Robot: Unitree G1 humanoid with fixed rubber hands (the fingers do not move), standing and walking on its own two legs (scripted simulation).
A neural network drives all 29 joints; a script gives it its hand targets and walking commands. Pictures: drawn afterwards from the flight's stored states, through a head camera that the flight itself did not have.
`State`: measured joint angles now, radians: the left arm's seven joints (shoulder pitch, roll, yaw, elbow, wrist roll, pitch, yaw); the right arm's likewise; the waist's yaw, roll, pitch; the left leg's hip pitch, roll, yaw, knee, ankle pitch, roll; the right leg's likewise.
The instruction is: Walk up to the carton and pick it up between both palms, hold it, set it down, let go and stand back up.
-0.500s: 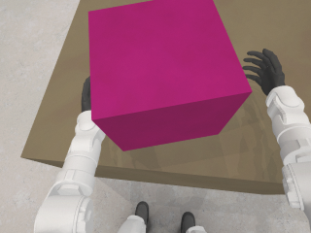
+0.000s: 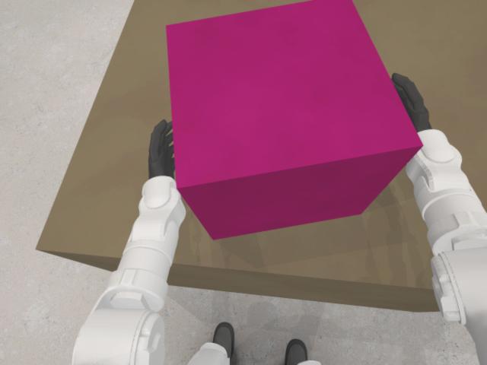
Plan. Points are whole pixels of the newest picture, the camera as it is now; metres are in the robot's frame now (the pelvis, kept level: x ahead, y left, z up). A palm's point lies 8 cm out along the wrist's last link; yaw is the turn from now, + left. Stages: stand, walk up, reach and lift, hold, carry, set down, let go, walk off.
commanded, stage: reach and lift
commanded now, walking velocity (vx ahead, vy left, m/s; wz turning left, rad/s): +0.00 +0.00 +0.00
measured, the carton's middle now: (273, 129) +0.50 +0.03 +0.01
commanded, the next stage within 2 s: none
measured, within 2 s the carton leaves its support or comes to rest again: neither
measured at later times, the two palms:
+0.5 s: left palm (164, 171) +0.40 +0.20 +0.01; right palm (400, 125) +0.50 -0.17 +0.03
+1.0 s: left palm (164, 180) +0.39 +0.19 +0.01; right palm (396, 125) +0.50 -0.16 +0.03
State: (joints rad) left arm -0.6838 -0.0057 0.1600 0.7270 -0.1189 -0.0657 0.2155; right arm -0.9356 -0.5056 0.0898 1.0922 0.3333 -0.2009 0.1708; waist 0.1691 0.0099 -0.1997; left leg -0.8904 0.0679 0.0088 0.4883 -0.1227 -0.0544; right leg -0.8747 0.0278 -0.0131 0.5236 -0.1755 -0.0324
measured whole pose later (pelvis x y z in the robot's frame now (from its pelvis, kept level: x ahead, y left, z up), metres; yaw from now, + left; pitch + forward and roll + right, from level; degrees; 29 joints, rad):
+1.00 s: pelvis +0.00 -0.01 +0.00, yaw +0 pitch +29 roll +1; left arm -0.68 -0.08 0.36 0.85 -0.03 -0.23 0.18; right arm -1.03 -0.37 -0.18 1.30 -0.11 -0.35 0.16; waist 0.17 0.01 -0.20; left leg -0.85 0.07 0.01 0.44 -0.10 -0.05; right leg -0.86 0.03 -0.01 0.52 -0.18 -0.03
